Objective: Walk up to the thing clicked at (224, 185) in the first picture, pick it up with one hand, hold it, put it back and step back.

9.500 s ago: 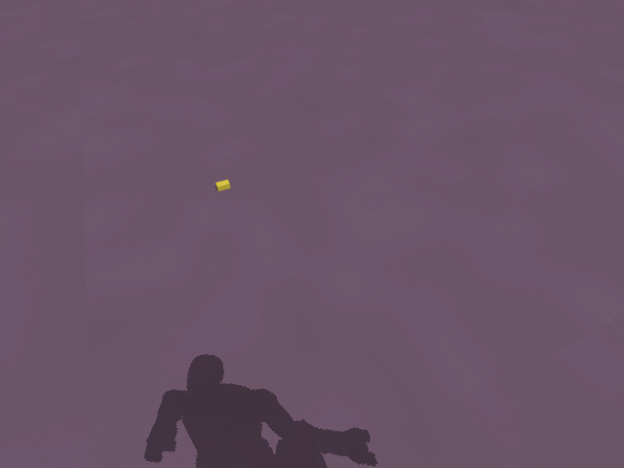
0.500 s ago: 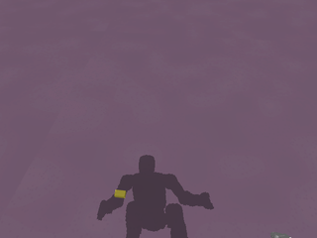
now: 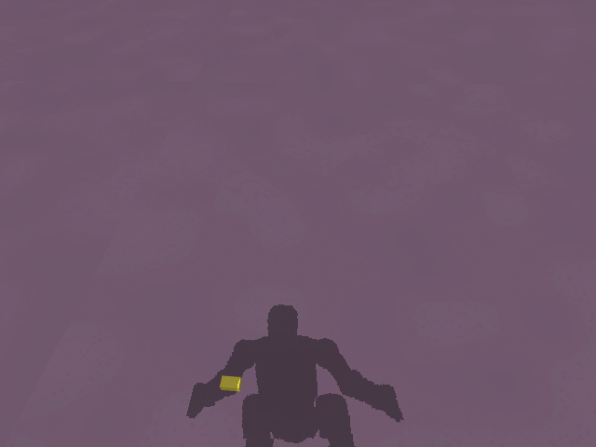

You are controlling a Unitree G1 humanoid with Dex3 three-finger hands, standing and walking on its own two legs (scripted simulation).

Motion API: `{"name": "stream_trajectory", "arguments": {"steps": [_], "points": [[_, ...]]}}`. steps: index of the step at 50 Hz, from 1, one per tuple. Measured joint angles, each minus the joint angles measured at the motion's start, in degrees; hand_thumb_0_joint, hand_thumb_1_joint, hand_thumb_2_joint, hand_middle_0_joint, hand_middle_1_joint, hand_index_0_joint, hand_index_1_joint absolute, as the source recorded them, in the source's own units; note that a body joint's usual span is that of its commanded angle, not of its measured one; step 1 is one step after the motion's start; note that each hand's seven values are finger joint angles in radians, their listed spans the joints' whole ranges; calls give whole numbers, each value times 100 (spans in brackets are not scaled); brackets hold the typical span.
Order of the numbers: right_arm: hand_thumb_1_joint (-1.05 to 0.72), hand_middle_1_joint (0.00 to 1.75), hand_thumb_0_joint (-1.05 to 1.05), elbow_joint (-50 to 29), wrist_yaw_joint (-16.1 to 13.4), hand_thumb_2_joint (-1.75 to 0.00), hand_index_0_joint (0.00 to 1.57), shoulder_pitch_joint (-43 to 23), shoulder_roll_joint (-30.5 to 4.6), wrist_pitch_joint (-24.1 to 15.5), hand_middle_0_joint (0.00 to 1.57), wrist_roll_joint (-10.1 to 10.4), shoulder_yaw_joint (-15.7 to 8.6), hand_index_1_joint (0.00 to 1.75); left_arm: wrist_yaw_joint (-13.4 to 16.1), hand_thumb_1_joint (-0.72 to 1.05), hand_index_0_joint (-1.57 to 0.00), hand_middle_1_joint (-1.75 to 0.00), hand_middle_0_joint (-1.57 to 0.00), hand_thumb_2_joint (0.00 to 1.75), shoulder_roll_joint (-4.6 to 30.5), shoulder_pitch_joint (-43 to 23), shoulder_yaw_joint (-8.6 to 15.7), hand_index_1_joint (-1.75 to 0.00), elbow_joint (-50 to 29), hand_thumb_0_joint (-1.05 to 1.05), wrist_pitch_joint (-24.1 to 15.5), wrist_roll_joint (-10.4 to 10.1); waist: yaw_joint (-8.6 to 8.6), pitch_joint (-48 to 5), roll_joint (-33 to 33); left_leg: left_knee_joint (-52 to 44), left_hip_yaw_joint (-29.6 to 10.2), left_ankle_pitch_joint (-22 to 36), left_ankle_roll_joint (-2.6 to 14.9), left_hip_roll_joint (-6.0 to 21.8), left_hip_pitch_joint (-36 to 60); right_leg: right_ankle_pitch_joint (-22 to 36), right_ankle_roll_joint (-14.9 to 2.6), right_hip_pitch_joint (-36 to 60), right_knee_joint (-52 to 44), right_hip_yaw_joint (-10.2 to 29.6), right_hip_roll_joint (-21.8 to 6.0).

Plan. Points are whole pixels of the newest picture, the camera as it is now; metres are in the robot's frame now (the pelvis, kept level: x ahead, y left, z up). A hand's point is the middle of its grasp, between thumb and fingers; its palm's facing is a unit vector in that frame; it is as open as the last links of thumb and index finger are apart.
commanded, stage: stand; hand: left
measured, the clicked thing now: (231, 383) +0.47 +0.26 -0.76
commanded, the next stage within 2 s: none
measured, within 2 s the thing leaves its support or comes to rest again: neither
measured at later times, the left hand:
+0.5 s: hand out of the picture +0.10 +0.26 -0.15, palm faces -0.03 -0.94 -0.33, open 7.4 cm
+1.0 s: hand out of the picture +0.10 +0.26 -0.15, palm faces -0.03 -0.94 -0.34, open 7.4 cm
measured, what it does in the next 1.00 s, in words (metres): stands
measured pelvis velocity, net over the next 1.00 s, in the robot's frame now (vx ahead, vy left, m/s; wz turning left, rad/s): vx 0.02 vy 0.01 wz -0.01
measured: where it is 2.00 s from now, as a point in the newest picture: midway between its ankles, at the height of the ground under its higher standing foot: outside the picture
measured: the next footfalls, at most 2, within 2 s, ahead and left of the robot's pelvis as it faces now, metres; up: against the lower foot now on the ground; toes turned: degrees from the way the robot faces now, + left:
none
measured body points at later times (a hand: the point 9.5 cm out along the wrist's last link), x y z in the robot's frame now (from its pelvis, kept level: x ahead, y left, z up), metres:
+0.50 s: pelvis +0.01 +0.01 +0.00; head +0.03 +0.01 +0.45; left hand +0.10 +0.31 -0.13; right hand +0.10 -0.30 -0.13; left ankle +0.04 +0.16 -0.74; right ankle +0.00 -0.13 -0.74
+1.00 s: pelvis +0.02 +0.01 +0.01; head +0.03 +0.01 +0.45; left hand +0.10 +0.31 -0.13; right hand +0.10 -0.29 -0.13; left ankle +0.04 +0.16 -0.74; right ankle +0.00 -0.13 -0.74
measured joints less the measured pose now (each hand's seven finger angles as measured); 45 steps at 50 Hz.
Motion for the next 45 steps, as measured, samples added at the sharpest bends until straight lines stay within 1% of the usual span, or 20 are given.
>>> {"name": "stream_trajectory", "arguments": {"steps": [13, 32, 45], "points": [[-90, 30, 0, 41, -18, -90, 20, -126, -8, 9, 21, 3, -12, 30, 23, 91, -20, -30, -20, 90, -39, -134, 2, -30, 60, 0, -10, 13, -7, -43, -80, -232, 45, 56, 14, 4, 145, 100, 24, 157, -290, 32, -6], [-90, 30, 0, 66, -23, -90, 20, -181, 0, 15, 21, 8, -2, 30, 26, 91, -20, -30, -20, 90, -39, 24, -11, -30, 90, 0, 5, 30, 38, -53, -89, -354, 105, 55, 54, -21, 221, 140, 59, 240, -464, 81, -39], [-90, 30, 0, 60, -22, -90, 20, -154, 9, 36, 21, 16, 2, 30, 38, 91, -20, -30, -20, 90, -32, 67, -28, -30, 66, 0, 10, 31, 30, -85, -79, -374, 110, 56, 65, -38, 263, 137, 71, 279, -478, 82, -58]]}}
